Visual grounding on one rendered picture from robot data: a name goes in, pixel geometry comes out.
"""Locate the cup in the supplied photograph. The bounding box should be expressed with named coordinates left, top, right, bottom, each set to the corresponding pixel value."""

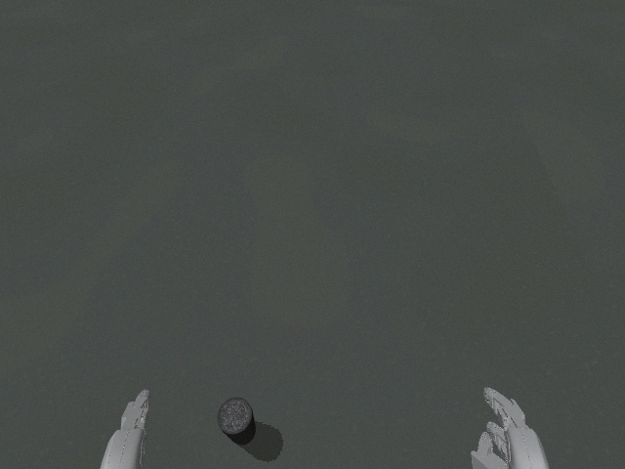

left=217, top=398, right=256, bottom=446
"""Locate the left robot hand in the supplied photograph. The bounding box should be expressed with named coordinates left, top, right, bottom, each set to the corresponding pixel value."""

left=100, top=389, right=151, bottom=469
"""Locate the right robot hand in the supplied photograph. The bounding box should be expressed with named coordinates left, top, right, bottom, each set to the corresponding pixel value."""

left=471, top=387, right=550, bottom=469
